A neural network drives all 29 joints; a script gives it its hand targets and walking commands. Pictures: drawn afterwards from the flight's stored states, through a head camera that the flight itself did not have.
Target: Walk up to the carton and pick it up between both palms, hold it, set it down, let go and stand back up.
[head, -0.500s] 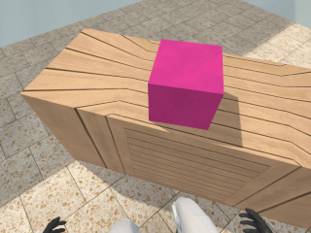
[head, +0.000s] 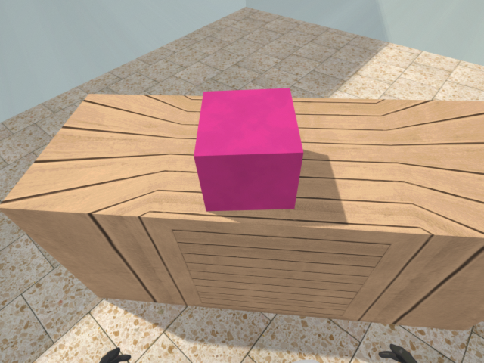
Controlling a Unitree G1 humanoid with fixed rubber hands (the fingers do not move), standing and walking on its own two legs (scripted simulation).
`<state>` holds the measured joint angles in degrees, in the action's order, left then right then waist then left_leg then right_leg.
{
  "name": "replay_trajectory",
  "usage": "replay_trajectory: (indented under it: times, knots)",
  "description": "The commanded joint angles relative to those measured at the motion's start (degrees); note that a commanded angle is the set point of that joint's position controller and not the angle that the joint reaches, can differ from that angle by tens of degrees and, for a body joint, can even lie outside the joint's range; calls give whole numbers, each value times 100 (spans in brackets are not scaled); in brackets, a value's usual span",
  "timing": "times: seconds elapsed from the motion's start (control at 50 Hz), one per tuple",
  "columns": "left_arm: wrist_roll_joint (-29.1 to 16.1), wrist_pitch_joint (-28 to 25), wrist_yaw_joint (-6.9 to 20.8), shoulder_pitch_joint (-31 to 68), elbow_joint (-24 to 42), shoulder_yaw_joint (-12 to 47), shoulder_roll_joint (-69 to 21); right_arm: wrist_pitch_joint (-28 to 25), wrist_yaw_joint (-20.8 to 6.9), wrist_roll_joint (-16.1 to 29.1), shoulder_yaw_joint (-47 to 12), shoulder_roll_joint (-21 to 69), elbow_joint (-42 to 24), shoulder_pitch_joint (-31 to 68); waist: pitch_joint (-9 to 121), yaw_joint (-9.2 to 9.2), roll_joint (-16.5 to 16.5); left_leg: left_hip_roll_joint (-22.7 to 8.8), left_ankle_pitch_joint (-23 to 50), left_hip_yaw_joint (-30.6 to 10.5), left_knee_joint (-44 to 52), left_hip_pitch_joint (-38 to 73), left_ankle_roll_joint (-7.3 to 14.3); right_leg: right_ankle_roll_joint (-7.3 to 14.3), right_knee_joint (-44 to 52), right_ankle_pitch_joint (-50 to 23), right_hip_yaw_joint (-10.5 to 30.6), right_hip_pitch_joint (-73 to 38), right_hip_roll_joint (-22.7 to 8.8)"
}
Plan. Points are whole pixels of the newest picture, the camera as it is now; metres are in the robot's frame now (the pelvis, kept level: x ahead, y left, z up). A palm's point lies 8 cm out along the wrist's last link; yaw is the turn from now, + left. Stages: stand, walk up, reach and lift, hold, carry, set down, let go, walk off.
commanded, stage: walk up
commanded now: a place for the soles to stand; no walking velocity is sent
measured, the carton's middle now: (248, 149) +0.58 -0.01 -0.01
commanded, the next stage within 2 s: none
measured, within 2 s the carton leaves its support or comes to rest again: neither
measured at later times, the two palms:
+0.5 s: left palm (113, 350) +0.16 +0.24 -0.07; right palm (430, 360) +0.13 -0.28 -0.08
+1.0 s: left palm (112, 344) +0.17 +0.25 -0.07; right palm out of the picture +0.09 -0.29 -0.10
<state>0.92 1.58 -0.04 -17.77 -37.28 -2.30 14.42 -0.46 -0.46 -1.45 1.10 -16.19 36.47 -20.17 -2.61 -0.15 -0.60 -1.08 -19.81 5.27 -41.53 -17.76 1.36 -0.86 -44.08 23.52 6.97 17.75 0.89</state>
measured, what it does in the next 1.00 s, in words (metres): stands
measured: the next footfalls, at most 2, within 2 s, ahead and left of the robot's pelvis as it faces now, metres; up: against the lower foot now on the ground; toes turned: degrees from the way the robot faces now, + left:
right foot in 1.38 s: +0.15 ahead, -0.10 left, +0.00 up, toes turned +3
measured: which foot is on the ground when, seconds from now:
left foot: down 0.00-1.00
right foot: down 0.00-1.00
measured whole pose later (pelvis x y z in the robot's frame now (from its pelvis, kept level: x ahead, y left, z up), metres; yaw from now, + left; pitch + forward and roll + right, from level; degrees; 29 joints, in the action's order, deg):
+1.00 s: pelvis +0.03 +0.00 +0.00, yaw -8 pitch -2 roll +1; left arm 1.1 -0.1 -0.3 -17.7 -34.7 -2.3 13.8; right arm 2.0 -1.1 -2.4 2.7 -20.0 35.1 -17.8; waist -2.8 -0.2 -2.5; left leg -1.7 -28.6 6.8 -42.5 -14.9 0.7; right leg -1.0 -42.9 23.7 13.4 16.8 4.9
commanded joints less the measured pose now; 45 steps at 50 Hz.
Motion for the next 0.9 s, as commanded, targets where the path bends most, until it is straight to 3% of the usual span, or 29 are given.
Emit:
replay_trajectory:
  times: [0.0,0.04,0.08,0.18,0.24,0.36,0.44,0.62,0.8,0.84,0.86,0.88]
  knots:
    - [3,-183,23,-76,494,-190,731,-63,90,69,303,-1092,-523,307,-601,150,-154,-1549,-999,-1951,2384,-454,711,207,770,-568,-13,180,-94]
    - [15,-284,46,-37,493,-204,807,-38,63,99,244,-1018,-551,319,-321,119,-287,-1010,-364,-1155,2040,-521,307,315,1172,-1047,347,-283,-181]
    - [-28,-311,48,126,543,-210,888,-15,22,104,229,-906,-553,349,-145,27,-181,-702,-101,-815,1737,-86,151,359,1276,-1176,628,-51,-236]
    - [-9,-295,-8,41,579,-160,885,-33,8,81,236,-961,-574,268,442,-40,-199,-950,1046,-733,1513,664,376,290,945,-1997,433,-126,-162]
    - [-10,-279,-20,41,621,-162,893,9,12,79,226,-964,-651,364,499,-54,-113,-915,1305,-509,1327,733,387,321,929,-2213,486,-127,-174]
    - [-43,-266,-25,91,695,-213,1054,96,-7,63,214,-904,-756,519,304,-53,219,-669,1048,-255,1028,820,215,491,1188,-2156,952,258,-308]
    - [-45,-264,-14,169,743,-214,1037,83,-2,47,233,-937,-758,515,236,-73,370,-671,1085,-269,1022,960,214,493,1216,-2148,1019,441,-250]
    - [-49,-261,-2,178,834,-231,1033,77,8,35,253,-986,-712,506,357,-30,325,-745,1272,-160,978,1071,261,466,1043,-2355,1019,316,-151]
    - [-43,-245,-8,203,860,-234,1061,106,6,21,275,-1011,-647,427,289,-32,315,-773,1019,-104,977,1016,271,470,1052,-2192,1071,363,-90]
    - [-42,-242,-8,232,866,-248,1094,111,2,26,267,-978,-641,391,253,-49,356,-714,910,-116,964,993,241,511,1141,-2049,1202,411,-126]
    - [-7,-264,-34,-242,728,-348,1178,117,-39,-74,350,-1106,-600,262,292,35,290,-556,37,2,530,838,251,674,1210,-1028,1594,260,-299]
    - [7,-263,-50,-349,682,-401,1325,132,-58,-96,337,-989,-648,306,152,98,551,-337,-525,-10,260,426,169,870,1599,-275,2164,164,-529]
